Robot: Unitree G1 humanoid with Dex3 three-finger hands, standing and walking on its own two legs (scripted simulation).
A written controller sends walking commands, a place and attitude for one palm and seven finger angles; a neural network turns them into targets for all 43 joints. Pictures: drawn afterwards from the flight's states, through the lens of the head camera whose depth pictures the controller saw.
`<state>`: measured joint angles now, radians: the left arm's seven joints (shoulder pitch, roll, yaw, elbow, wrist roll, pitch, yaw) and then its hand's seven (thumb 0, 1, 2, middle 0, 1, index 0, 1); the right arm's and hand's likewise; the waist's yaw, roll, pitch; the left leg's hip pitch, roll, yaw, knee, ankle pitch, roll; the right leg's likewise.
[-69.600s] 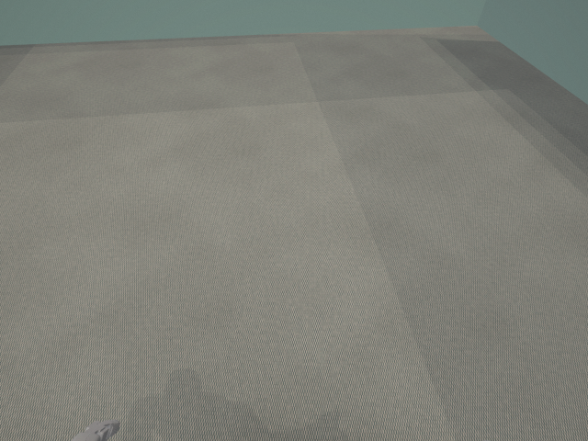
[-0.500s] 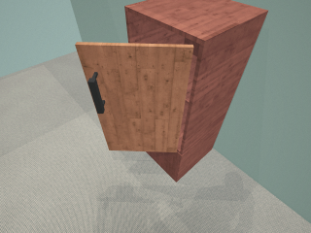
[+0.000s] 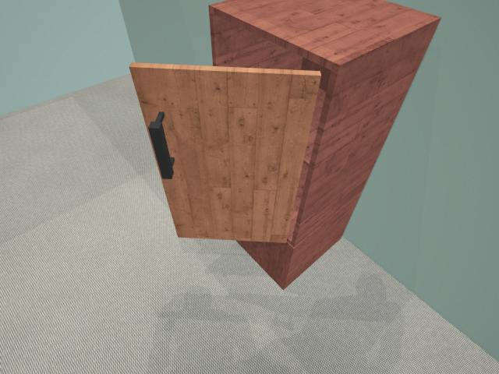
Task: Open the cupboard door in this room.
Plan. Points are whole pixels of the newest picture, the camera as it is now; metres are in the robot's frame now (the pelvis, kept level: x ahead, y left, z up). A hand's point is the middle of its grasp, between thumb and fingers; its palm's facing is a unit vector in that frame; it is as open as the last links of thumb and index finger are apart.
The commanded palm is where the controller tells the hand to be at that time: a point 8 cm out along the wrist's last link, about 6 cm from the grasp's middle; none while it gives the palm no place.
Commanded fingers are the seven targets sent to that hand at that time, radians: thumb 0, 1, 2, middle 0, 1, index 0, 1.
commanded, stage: look again from close up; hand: left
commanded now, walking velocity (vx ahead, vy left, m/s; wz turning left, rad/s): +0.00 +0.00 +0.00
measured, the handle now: (164, 146) +0.56 +0.23 +0.03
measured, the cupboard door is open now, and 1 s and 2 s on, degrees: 46 46 46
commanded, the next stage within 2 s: raise the hand with hooked fingers in 0.04 s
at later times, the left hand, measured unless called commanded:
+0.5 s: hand (142, 353) +0.16 +0.18 -0.03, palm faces -0.04 -1.00 +0.00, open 8.2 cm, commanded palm +0.12 +0.25 -0.04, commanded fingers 0.00 0.46 0.71 -0.23 -0.58 -0.23 -0.58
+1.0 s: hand (96, 334) +0.17 +0.24 -0.01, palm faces +0.08 -1.00 -0.04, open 11.2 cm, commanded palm +0.15 +0.29 +0.00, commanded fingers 0.00 -0.13 0.46 -0.27 -0.96 -0.27 -0.96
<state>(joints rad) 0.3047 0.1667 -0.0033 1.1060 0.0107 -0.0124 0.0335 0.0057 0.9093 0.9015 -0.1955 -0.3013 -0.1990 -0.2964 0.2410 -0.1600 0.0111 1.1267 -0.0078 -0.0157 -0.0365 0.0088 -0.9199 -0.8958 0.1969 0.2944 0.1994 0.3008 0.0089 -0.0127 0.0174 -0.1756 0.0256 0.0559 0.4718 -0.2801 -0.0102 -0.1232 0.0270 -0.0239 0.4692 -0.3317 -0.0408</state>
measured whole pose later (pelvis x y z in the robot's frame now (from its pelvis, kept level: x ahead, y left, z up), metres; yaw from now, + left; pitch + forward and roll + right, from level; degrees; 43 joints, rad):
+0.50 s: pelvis -0.05 +0.00 -0.06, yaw +1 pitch +10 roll +1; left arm 0.31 0.18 0.14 0.24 -0.24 -0.51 -0.34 0.01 0.69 0.80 -0.21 -0.45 -0.21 -0.44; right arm 0.15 -0.26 -0.06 0.57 0.02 -0.25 -0.01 0.01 -0.91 -0.90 0.20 0.29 0.20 0.30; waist -0.01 -0.03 -0.12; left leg -0.71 0.02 0.04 0.94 -0.40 0.00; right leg -0.67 0.00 -0.04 0.98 -0.49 -0.04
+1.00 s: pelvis -0.06 +0.02 -0.06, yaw +1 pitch +10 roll -2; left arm 0.29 0.28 0.26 0.08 -0.32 -0.26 -0.27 0.01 0.10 0.56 -0.26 -0.82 -0.26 -0.81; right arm 0.32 -0.21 0.04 0.56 0.04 -0.19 -0.08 0.02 -0.90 -0.90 0.20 0.30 0.21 0.30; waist -0.02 0.04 -0.10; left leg -0.76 0.04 0.02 0.98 -0.40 0.02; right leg -0.68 0.02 -0.06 0.95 -0.45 -0.02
